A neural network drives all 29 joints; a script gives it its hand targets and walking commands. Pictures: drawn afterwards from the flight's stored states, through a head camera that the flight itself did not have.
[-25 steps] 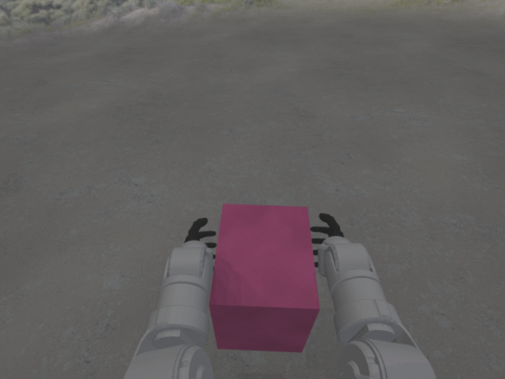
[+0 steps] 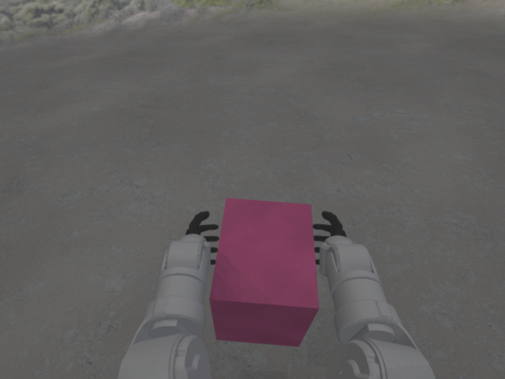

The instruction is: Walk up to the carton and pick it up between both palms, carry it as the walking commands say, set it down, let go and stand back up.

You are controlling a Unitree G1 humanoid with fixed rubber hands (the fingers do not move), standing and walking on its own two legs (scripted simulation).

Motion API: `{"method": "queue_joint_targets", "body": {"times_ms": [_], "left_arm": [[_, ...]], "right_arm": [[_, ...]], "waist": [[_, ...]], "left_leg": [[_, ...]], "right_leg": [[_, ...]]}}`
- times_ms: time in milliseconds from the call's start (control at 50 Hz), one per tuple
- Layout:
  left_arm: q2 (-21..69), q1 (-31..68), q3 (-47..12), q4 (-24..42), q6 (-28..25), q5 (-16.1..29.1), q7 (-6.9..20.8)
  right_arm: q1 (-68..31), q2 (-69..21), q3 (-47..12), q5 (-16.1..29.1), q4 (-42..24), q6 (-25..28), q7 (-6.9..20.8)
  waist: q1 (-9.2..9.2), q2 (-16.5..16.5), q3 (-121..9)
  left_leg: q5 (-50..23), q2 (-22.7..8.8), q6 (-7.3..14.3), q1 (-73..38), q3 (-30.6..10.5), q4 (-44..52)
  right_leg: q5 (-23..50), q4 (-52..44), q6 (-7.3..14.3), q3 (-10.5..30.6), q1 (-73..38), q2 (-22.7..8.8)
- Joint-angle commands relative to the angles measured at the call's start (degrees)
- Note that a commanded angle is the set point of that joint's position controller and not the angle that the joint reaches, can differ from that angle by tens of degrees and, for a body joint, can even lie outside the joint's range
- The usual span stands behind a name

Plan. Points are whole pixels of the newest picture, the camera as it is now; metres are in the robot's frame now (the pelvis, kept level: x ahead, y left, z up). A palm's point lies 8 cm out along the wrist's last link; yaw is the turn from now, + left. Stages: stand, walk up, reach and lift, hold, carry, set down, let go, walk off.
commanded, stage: reach and lift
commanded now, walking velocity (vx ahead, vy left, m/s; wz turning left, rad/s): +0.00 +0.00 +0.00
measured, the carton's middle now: (263, 273) +0.34 +0.02 -0.02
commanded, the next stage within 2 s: hold in 0.38 s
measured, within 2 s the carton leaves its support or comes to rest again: neither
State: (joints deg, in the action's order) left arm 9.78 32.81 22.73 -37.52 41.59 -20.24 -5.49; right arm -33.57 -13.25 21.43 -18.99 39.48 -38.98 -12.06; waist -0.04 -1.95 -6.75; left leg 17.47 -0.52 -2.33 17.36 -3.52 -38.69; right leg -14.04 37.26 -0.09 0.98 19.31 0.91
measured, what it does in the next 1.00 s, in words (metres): stands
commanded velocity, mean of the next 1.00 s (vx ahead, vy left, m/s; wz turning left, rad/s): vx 0.00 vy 0.00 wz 0.00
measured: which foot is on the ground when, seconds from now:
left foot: down 0.00-1.00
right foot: down 0.00-1.00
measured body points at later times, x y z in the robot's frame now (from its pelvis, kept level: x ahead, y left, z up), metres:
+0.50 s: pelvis -0.01 +0.00 +0.00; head -0.08 -0.01 +0.44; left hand +0.32 +0.14 +0.07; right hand +0.32 -0.11 +0.06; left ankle +0.04 +0.14 -0.72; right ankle +0.07 -0.12 -0.72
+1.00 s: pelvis -0.01 +0.00 +0.00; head -0.09 -0.01 +0.44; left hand +0.31 +0.14 +0.06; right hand +0.32 -0.11 +0.06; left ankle +0.04 +0.14 -0.72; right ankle +0.07 -0.12 -0.72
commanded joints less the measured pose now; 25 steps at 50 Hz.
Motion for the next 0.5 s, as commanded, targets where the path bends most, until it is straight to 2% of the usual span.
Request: {"method": "queue_joint_targets", "body": {"times_ms": [0,40,60,80,100,140,160,180,200,220,240,260,300,380,420,460,480], "left_arm": [[63.58,39.42,-24.67,2.98,-3.34,16.82,17.58],[63.78,36.73,-23.15,-0.03,-2.52,15.83,17.68],[63.67,37.53,-23.37,0.59,-2.54,15.77,17.65],[64.38,38.64,-24.22,1.41,-2.85,16.81,17.92],[64.47,39.93,-24.94,2.42,-3.06,17.1,17.91],[64.36,37.86,-25.03,2.92,-2.67,16.96,17.96],[64.19,37.11,-25.22,3.03,-2.66,16.88,18.03],[65.24,36.63,-25.84,2.74,-2.6,17.13,18.09],[65.19,37.46,-26.36,3.97,-2.82,17.39,18.19],[65.18,35.47,-25.33,2.64,-2.44,17.15,18.26],[66.06,35.29,-25.86,3.15,-2.28,17.21,18.34],[65.89,34.78,-24.79,1.42,-2.03,17.27,18.39],[65.43,36.54,-25.65,2.98,-2.15,17.46,18.59],[66.08,34.88,-26.31,3.59,-2.41,18.32,19.17],[65.56,35.26,-25.98,3.51,-2.22,17.66,19.21],[66.1,34.63,-25.29,1.18,-2.07,17.37,19.5],[65.76,35.45,-25.63,2.49,-2.53,17.97,19.58]], "right_arm": [[-30.78,-63.09,-23.13,14.85,-0.32,0.02,22.53],[-32.21,-61.92,-22.75,14.59,-2.22,-0.12,22.57],[-31.61,-62.53,-22.59,14.73,-1.02,-0.25,22.74],[-33.42,-62.6,-23.59,15.45,-2.73,0.16,22.93],[-32.75,-62.66,-23.27,15.33,-2.08,0.2,22.86],[-29.71,-63.36,-23.16,14.72,-1.01,-0.61,22.77],[-30.14,-63.35,-23.52,15.15,-1.23,-0.55,22.85],[-31.37,-62.86,-24.46,15.79,-3.73,-0.1,23.03],[-30.37,-63.13,-24.62,15.53,-3.39,-0.28,23.04],[-31.35,-63.03,-24.46,15.71,-4.67,-0.22,23.13],[-30.18,-63.17,-24.36,15.61,-4.28,-0.51,23.02],[-31.14,-63.04,-24.46,15.76,-4.29,-0.56,23.01],[-29.71,-63.68,-23.77,15.31,-2.67,-0.81,23.19],[-30.08,-65.01,-24.98,15.76,-5.13,-0.29,23.05],[-28.07,-64.64,-23.87,15.15,-2.13,-1.06,23.22],[-31.39,-64.04,-24.61,15.8,-5.08,-0.25,23.47],[-32.36,-64.94,-25.19,16.11,-5.79,0.06,23.31]], "waist": [[0.21,0.96,-15.57],[-0.1,1.32,-14.08],[-0.11,0.42,-14.57],[0.12,1.13,-15.46],[0.89,0.53,-15.23],[0.86,0.71,-15.35],[0.2,0.88,-16.27],[0.59,-0.06,-17.41],[0.76,0.5,-17.34],[0.18,0.71,-17.96],[0.77,-0.34,-17.07],[0.47,1.33,-17.01],[0.93,0.04,-16.26],[0.71,1.31,-20.88],[1.07,0.66,-17.64],[0.6,0.23,-17.88],[0.53,1.59,-19.1]], "left_leg": [[-4.39,4.94,2.19,-0.58,-0.23,13.63],[-3.71,5.04,2.23,-0.49,-0.22,13.99],[-2.43,5.14,2.21,-0.2,-0.09,14.02],[-2.79,4.93,2.33,-0.92,-0.18,13.61],[-3.09,4.98,2.22,-0.56,-0.37,13.58],[-4.76,5.03,2.27,-1.14,-0.29,13.46],[-5.14,4.99,2.26,-1.45,-0.32,13.6],[-5.48,5.12,2.1,-1.93,-0.16,13.53],[-6.37,5.1,2.07,-2.37,-0.62,13.6],[-6.6,5.13,2.07,-2.01,-0.29,13.49],[-7.3,5.21,1.99,-2.09,-0.48,13.77],[-6.08,5.12,2.2,-1.87,-0.29,13.66],[-5.06,5.14,2.05,-0.87,-0.24,14.05],[-8.12,5.33,2.22,-2.79,-0.2,13.01],[-7.05,4.99,2.2,-1.47,-0.68,14.25],[-4.85,5.11,2.21,-1.0,-0.18,13.93],[-4.39,5.25,2.45,-1.49,0.09,13.57]], "right_leg": [[5.81,-10.05,-1.05,2.57,-19.31,2.13],[4.83,-10.5,-1.08,2.44,-19.28,2.13],[3.91,-10.54,-0.99,2.53,-19.3,2.06],[3.92,-10.18,-1.03,2.47,-18.72,2.16],[4.72,-10.01,-0.95,2.45,-18.99,2.07],[6.22,-9.99,-1.02,2.4,-18.96,2.04],[6.82,-9.96,-1.15,2.47,-19.39,1.98],[7.07,-9.63,-1.01,2.09,-19.63,2.11],[7.56,-9.71,-0.99,2.13,-19.01,2.28],[7.97,-9.57,-1.12,1.97,-20.34,2.28],[8.84,-9.65,-1.04,2.0,-20.09,2.36],[7.75,-9.82,-1.28,2.05,-19.87,2.13],[7.15,-9.91,-1.32,1.87,-19.61,2.19],[9.97,-9.74,-1.56,2.36,-20.49,2.05],[8.82,-10.05,-1.59,1.92,-19.96,2.08],[6.8,-10.07,-1.42,1.92,-19.96,2.05],[6.39,-10.17,-1.55,2.22,-20.34,2.06]]}}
